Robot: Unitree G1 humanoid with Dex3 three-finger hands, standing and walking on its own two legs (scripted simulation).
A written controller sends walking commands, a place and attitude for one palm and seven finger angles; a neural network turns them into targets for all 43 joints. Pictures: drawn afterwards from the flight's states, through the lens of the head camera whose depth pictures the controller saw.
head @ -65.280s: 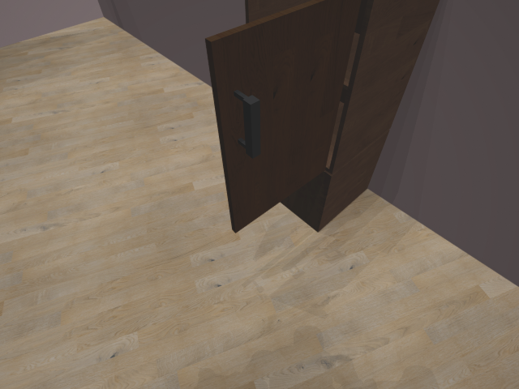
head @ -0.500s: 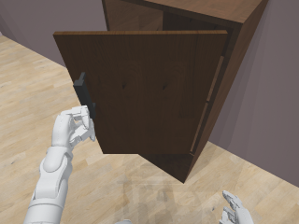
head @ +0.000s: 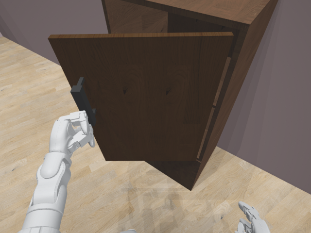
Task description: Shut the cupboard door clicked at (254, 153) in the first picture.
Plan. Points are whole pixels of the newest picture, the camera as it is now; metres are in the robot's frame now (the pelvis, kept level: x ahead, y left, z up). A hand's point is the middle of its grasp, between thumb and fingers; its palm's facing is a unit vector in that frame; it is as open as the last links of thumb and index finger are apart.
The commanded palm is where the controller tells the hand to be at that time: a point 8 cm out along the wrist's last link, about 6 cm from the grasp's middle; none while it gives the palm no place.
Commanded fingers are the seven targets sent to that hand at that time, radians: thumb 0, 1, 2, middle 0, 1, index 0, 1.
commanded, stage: push the door shut along its arc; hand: left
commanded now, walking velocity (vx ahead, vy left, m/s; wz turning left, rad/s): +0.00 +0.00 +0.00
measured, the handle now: (86, 102) +0.44 +0.23 +0.09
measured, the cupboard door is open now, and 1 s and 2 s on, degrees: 35 23 11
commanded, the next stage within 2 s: pull the fist back off the door in 1.96 s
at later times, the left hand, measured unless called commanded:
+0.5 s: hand (95, 118) +0.38 +0.19 +0.10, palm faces -0.05 -1.00 -0.04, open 3.1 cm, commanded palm +0.36 +0.23 +0.10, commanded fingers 0.00 0.90 0.90 -1.30 -1.50 -1.30 -1.50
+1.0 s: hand (101, 103) +0.44 +0.18 +0.09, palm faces -0.16 -0.99 -0.02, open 3.2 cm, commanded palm +0.43 +0.22 +0.10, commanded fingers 0.00 0.90 0.90 -1.30 -1.50 -1.30 -1.50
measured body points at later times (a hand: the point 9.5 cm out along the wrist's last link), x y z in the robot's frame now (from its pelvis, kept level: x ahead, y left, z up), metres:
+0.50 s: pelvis +0.00 +0.00 +0.00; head +0.04 -0.01 +0.45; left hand +0.37 +0.24 +0.10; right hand +0.14 -0.26 -0.11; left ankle +0.06 +0.12 -0.71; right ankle -0.03 -0.12 -0.71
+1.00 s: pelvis -0.01 +0.02 -0.02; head +0.05 +0.02 +0.43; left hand +0.44 +0.24 +0.10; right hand +0.07 -0.25 -0.13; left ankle +0.06 +0.12 -0.71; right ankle -0.03 -0.12 -0.71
